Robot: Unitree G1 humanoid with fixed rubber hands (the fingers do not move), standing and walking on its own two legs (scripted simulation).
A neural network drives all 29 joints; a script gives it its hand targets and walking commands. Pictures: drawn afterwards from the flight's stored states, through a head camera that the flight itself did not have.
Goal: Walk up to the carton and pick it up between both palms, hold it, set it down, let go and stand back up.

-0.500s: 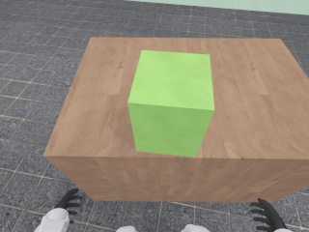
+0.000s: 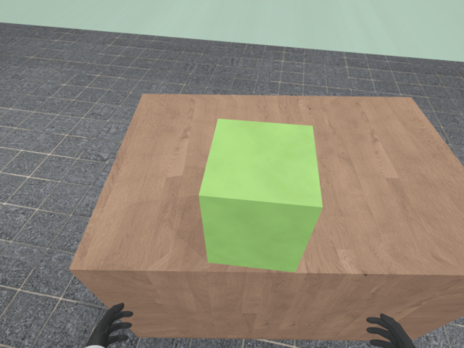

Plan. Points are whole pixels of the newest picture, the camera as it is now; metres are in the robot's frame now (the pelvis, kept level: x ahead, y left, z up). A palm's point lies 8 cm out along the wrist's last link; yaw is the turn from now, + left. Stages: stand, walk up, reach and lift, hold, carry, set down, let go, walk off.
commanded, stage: reach and lift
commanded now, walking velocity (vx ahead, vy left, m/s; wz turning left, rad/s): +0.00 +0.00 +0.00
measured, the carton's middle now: (257, 197) +0.43 -0.02 -0.01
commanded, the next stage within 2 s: none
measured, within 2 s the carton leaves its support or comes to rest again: neither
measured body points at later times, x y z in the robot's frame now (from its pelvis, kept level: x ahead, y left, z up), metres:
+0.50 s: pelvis +0.00 +0.02 +0.01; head -0.01 +0.02 +0.46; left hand +0.17 +0.23 -0.05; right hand +0.14 -0.23 -0.05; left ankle -0.02 +0.13 -0.74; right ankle +0.00 -0.12 -0.74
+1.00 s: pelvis +0.00 +0.02 +0.01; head -0.02 +0.03 +0.45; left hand +0.18 +0.21 -0.02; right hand +0.17 -0.19 -0.02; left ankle -0.02 +0.13 -0.74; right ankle +0.00 -0.12 -0.74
